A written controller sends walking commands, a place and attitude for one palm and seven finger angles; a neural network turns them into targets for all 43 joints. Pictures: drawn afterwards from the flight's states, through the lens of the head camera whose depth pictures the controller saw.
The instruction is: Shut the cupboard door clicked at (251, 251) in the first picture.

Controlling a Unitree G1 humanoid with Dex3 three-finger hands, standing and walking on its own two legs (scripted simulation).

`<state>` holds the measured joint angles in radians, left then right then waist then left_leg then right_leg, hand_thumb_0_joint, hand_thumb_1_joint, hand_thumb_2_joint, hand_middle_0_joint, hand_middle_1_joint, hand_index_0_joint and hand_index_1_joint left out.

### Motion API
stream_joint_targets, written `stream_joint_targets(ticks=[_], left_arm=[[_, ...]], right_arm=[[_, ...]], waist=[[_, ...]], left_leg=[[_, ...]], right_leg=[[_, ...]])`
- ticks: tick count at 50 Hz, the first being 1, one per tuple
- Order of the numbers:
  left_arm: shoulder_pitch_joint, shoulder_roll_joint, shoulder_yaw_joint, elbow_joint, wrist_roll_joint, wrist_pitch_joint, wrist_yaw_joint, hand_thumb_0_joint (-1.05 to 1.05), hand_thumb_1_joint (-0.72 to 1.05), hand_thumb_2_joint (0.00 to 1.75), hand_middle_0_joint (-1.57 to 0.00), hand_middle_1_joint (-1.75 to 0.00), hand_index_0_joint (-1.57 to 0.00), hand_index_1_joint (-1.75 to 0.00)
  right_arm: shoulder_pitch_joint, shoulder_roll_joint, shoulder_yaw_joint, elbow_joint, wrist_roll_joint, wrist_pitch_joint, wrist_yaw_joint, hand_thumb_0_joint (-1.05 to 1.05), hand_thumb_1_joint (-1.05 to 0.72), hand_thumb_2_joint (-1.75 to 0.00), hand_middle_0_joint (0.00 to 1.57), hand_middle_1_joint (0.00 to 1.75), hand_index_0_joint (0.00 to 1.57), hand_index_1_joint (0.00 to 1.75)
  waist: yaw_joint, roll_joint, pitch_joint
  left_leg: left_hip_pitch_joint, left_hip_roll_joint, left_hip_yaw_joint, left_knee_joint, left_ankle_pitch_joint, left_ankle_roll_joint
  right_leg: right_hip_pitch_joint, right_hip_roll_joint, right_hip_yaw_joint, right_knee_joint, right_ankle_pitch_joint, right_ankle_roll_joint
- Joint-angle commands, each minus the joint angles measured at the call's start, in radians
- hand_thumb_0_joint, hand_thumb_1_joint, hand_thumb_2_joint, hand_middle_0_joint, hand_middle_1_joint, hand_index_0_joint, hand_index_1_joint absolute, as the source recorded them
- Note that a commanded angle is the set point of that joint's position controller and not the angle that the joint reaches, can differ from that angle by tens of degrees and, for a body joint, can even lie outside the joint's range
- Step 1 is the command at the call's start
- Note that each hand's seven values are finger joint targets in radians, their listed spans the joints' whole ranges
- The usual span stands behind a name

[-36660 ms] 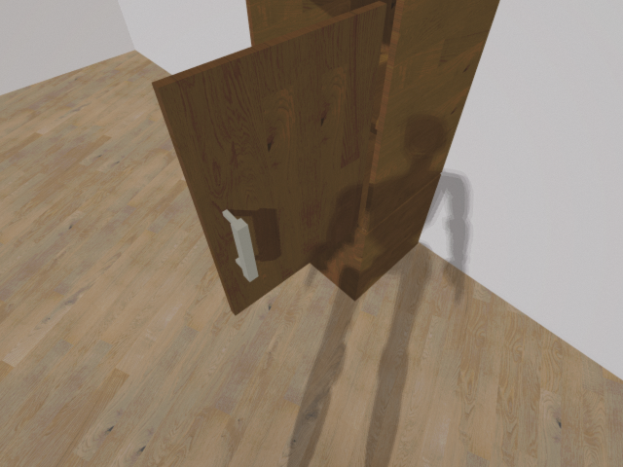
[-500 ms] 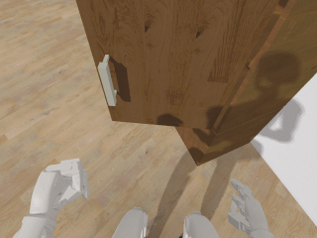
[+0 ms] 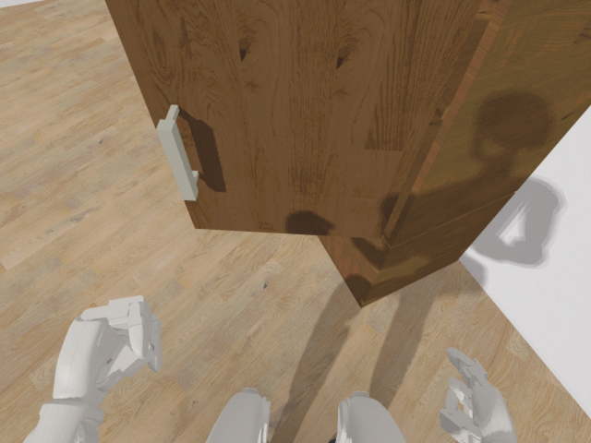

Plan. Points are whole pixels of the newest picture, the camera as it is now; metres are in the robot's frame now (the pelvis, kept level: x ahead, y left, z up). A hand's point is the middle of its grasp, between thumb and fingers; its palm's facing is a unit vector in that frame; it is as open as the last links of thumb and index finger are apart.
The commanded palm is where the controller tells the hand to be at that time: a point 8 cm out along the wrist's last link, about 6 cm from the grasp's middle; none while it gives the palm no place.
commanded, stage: bring the fist close to the handle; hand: left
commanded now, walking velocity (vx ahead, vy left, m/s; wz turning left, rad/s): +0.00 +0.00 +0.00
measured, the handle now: (182, 155) +0.53 +0.22 +0.04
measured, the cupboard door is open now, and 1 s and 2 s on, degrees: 61 61 59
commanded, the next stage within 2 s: push the door shut along its arc in 1.50 s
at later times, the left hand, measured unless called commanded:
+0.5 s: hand (164, 289) +0.29 +0.19 +0.05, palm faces -0.02 -1.00 -0.03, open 3.1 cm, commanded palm +0.28 +0.24 +0.04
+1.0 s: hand (185, 224) +0.39 +0.19 +0.04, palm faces +0.01 -1.00 -0.03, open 3.2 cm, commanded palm +0.38 +0.23 +0.04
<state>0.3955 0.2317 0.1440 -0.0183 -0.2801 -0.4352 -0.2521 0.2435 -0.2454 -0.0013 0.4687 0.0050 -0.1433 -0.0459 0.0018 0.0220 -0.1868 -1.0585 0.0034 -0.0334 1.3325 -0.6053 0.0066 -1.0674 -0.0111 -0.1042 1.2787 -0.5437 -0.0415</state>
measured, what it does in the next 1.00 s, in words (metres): stands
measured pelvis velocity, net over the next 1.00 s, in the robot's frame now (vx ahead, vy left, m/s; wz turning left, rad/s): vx -0.01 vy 0.01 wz -0.01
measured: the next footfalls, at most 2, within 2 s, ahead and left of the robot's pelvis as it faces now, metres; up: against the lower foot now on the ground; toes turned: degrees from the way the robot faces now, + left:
none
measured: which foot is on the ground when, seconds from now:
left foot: down 0.00-1.00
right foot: down 0.00-1.00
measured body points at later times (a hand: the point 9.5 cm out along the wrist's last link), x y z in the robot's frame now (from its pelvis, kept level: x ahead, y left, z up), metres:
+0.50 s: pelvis +0.00 +0.00 +0.00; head +0.08 +0.01 +0.44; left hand +0.29 +0.24 +0.05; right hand +0.17 -0.24 -0.09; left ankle +0.02 +0.11 -0.62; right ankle +0.04 -0.10 -0.62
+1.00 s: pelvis -0.01 +0.01 +0.00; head +0.10 +0.02 +0.44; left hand +0.38 +0.24 +0.05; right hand +0.12 -0.25 -0.10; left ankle +0.02 +0.11 -0.62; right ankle +0.04 -0.10 -0.62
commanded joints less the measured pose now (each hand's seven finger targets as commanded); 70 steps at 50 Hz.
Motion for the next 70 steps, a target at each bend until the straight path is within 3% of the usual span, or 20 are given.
stream_joint_targets(ticks=[1, 5, 7, 10, 18, 21, 29, 32, 36, 43, 45, 48, 51, 54, 56, 58, 60, 63, 68, 70], left_arm=[[-0.025, 0.116, 0.073, -0.2, -0.017, -0.062, 0.001, 0.0, 0.9, 0.9, -1.3, -1.5, -1.3, -1.5], [-0.036, 0.114, 0.069, -0.204, -0.018, -0.061, -0.003, 0.0, 0.9, 0.9, -1.3, -1.5, -1.3, -1.5], [-0.117, 0.138, 0.082, -0.183, -0.015, -0.062, 0.002, 0.0, 0.9, 0.9, -1.3, -1.5, -1.3, -1.5], [-0.244, 0.117, 0.06, -0.145, -0.01, -0.074, -0.004, 0.0, 0.9, 0.9, -1.3, -1.5, -1.3, -1.5], [-0.369, 0.146, 0.087, -0.048, -0.007, -0.012, -0.012, 0.0, 0.9, 0.9, -1.3, -1.5, -1.3, -1.5], [-0.425, 0.161, 0.117, 0.017, -0.006, 0.001, 0.004, 0.0, 0.9, 0.9, -1.3, -1.5, -1.3, -1.5], [-0.661, 0.134, 0.076, 0.16, 0.029, -0.039, 0.031, 0.0, 0.9, 0.9, -1.3, -1.5, -1.3, -1.5], [-0.726, 0.168, 0.103, 0.195, 0.037, -0.055, 0.039, 0.0, 0.9, 0.9, -1.3, -1.5, -1.3, -1.5], [-0.771, 0.158, 0.102, 0.257, 0.05, -0.062, 0.051, 0.0, 0.9, 0.9, -1.3, -1.5, -1.3, -1.5], [-0.97, 0.214, 0.153, 0.409, 0.077, -0.087, 0.08, 0.0, 0.9, 0.9, -1.3, -1.5, -1.3, -1.5], [-1.034, 0.19, 0.13, 0.442, 0.079, -0.101, 0.075, 0.0, 0.9, 0.9, -1.3, -1.5, -1.3, -1.5], [-1.105, 0.222, 0.143, 0.503, 0.089, -0.114, 0.065, 0.0, 0.9, 0.9, -1.3, -1.5, -1.3, -1.5], [-1.184, 0.19, 0.111, 0.574, 0.094, -0.112, 0.057, 0.0, 0.9, 0.9, -1.3, -1.5, -1.3, -1.5], [-1.292, 0.243, 0.153, 0.671, 0.104, -0.112, 0.065, 0.0, 0.9, 0.9, -1.3, -1.5, -1.3, -1.5], [-1.285, 0.29, 0.202, 0.725, 0.11, -0.116, 0.068, 0.0, 0.9, 0.9, -1.3, -1.5, -1.3, -1.5], [-1.245, 0.317, 0.235, 0.692, 0.109, -0.135, 0.067, 0.0, 0.9, 0.9, -1.3, -1.5, -1.3, -1.5], [-1.198, 0.278, 0.208, 0.696, 0.103, -0.135, 0.054, 0.0, 0.9, 0.9, -1.3, -1.5, -1.3, -1.5], [-1.182, 0.295, 0.222, 0.715, 0.098, -0.128, 0.042, 0.0, 0.9, 0.9, -1.3, -1.5, -1.3, -1.5], [-1.272, 0.312, 0.222, 0.641, 0.094, -0.157, 0.036, 0.0, 0.9, 0.9, -1.3, -1.5, -1.3, -1.5], [-1.286, 0.278, 0.191, 0.644, 0.095, -0.168, 0.034, 0.0, 0.9, 0.9, -1.3, -1.5, -1.3, -1.5]], right_arm=[[-0.029, -0.122, -0.048, -0.158, 0.007, -0.052, -0.012, 0.0, -0.9, -0.9, 0.2, 0.3, 0.2, 0.3], [-0.03, -0.123, -0.048, -0.163, 0.008, -0.049, -0.013, 0.0, -0.9, -0.9, 0.2, 0.3, 0.2, 0.3], [-0.023, -0.128, -0.042, -0.147, 0.004, -0.048, -0.018, 0.0, -0.9, -0.9, 0.2, 0.3, 0.2, 0.3], [-0.028, -0.134, -0.039, -0.132, 0.005, -0.056, -0.021, 0.0, -0.9, -0.9, 0.2, 0.3, 0.2, 0.3], [-0.017, -0.141, -0.037, -0.11, 0.009, -0.049, -0.016, 0.0, -0.9, -0.9, 0.2, 0.3, 0.2, 0.3], [-0.012, -0.141, -0.037, -0.099, 0.009, -0.037, -0.012, 0.0, -0.9, -0.9, 0.2, 0.3, 0.2, 0.3], [0.004, -0.152, -0.041, -0.057, 0.004, -0.025, -0.01, 0.0, -0.9, -0.9, 0.2, 0.3, 0.2, 0.3], [0.018, -0.16, -0.044, -0.042, 0.002, -0.02, -0.01, 0.0, -0.9, -0.9, 0.2, 0.3, 0.2, 0.3], [0.025, -0.157, -0.048, -0.026, 0.0, -0.005, 0.001, 0.0, -0.9, -0.9, 0.2, 0.3, 0.2, 0.3], [0.045, -0.161, -0.047, 0.005, -0.003, 0.025, 0.0, 0.0, -0.9, -0.9, 0.2, 0.3, 0.2, 0.3], [0.054, -0.159, -0.047, 0.016, -0.005, 0.027, 0.002, 0.0, -0.9, -0.9, 0.2, 0.3, 0.2, 0.3], [0.071, -0.167, -0.049, 0.034, -0.007, 0.034, 0.003, 0.0, -0.9, -0.9, 0.2, 0.3, 0.2, 0.3], [0.088, -0.168, -0.051, 0.048, -0.007, 0.043, 0.008, 0.0, -0.9, -0.9, 0.2, 0.3, 0.2, 0.3], [0.106, -0.173, -0.049, 0.068, -0.009, 0.054, 0.005, 0.0, -0.9, -0.9, 0.2, 0.3, 0.2, 0.3], [0.114, -0.175, -0.047, 0.062, -0.012, 0.062, 0.008, 0.0, -0.9, -0.9, 0.2, 0.3, 0.2, 0.3], [0.119, -0.172, -0.049, 0.05, -0.017, 0.066, 0.015, 0.0, -0.9, -0.9, 0.2, 0.3, 0.2, 0.3], [0.124, -0.166, -0.051, 0.042, -0.014, 0.077, 0.024, 0.0, -0.9, -0.9, 0.2, 0.3, 0.2, 0.3], [0.132, -0.169, -0.052, 0.042, -0.007, 0.091, 0.026, 0.0, -0.9, -0.9, 0.2, 0.3, 0.2, 0.3], [0.133, -0.169, -0.054, 0.049, -0.008, 0.095, 0.017, 0.0, -0.9, -0.9, 0.2, 0.3, 0.2, 0.3], [0.139, -0.169, -0.056, 0.061, -0.012, 0.092, 0.017, 0.0, -0.9, -0.9, 0.2, 0.3, 0.2, 0.3]], waist=[[-0.002, -0.004, -0.216], [-0.004, -0.003, -0.221], [-0.024, -0.005, -0.195], [-0.034, 0.003, -0.201], [-0.01, 0.031, -0.305], [-0.011, 0.004, -0.282], [-0.043, 0.011, -0.28], [-0.039, 0.031, -0.313], [-0.03, 0.042, -0.349], [-0.055, 0.014, -0.338], [-0.068, 0.027, -0.35], [-0.073, 0.049, -0.381], [-0.095, 0.051, -0.369], [-0.114, 0.021, -0.362], [-0.091, 0.012, -0.375], [-0.056, 0.072, -0.477], [-0.067, 0.027, -0.472], [-0.076, -0.016, -0.422], [-0.086, 0.04, -0.434], [-0.1, 0.049, -0.43]], left_leg=[[0.06, -0.021, -0.003, -0.193, 0.228, 0.015], [0.063, -0.02, -0.003, -0.19, 0.225, 0.016], [0.04, -0.019, -0.005, -0.172, 0.215, 0.02], [0.043, -0.018, -0.011, -0.169, 0.186, 0.02], [0.091, -0.019, -0.004, -0.198, 0.266, 0.021], [0.076, -0.018, -0.003, -0.213, 0.249, 0.017], [0.115, -0.013, -0.011, -0.232, 0.24, 0.015], [0.144, -0.01, -0.018, -0.24, 0.276, 0.012], [0.175, -0.007, -0.016, -0.25, 0.317, 0.003], [0.141, -0.006, -0.01, -0.245, 0.283, 0.008], [0.153, -0.007, -0.011, -0.241, 0.292, 0.007], [0.178, -0.002, -0.019, -0.237, 0.316, 0.002], [0.189, 0.0, -0.023, -0.234, 0.316, 0.001], [0.147, -0.002, -0.025, -0.222, 0.288, 0.009], [0.109, -0.008, -0.016, -0.222, 0.271, 0.01], [0.158, -0.01, -0.011, -0.219, 0.353, 0.005], [0.143, -0.009, 0.001, -0.216, 0.381, 0.01], [0.093, -0.007, 0.009, -0.221, 0.345, 0.017], [0.119, -0.008, 0.007, -0.223, 0.315, 0.018], [0.16, -0.003, -0.004, -0.222, 0.339, 0.014]], right_leg=[[0.28, 0.014, 0.113, -0.213, 0.128, 0.013], [0.276, 0.015, 0.114, -0.213, 0.126, 0.014], [0.253, 0.018, 0.121, -0.213, 0.112, 0.013], [0.216, 0.016, 0.117, -0.207, 0.072, 0.012], [0.288, 0.016, 0.103, -0.193, 0.195, 0.012], [0.297, 0.015, 0.104, -0.205, 0.18, 0.015], [0.241, 0.014, 0.084, -0.199, 0.184, 0.013], [0.237, 0.018, 0.077, -0.187, 0.217, 0.008], [0.245, 0.015, 0.072, -0.18, 0.259, 0.009], [0.235, 0.014, 0.083, -0.188, 0.242, 0.013], [0.229, 0.014, 0.083, -0.187, 0.253, 0.014], [0.207, 0.015, 0.079, -0.176, 0.267, 0.011], [0.175, 0.016, 0.076, -0.182, 0.263, 0.012], [0.169, 0.016, 0.082, -0.183, 0.246, 0.016], [0.205, 0.015, 0.09, -0.183, 0.238, 0.015], [0.245, 0.017, 0.091, -0.16, 0.311, 0.009], [0.277, 0.018, 0.096, -0.168, 0.358, 0.016], [0.293, 0.02, 0.103, -0.184, 0.348, 0.02], [0.276, 0.017, 0.111, -0.191, 0.312, 0.019], [0.241, 0.019, 0.098, -0.187, 0.32, 0.018]])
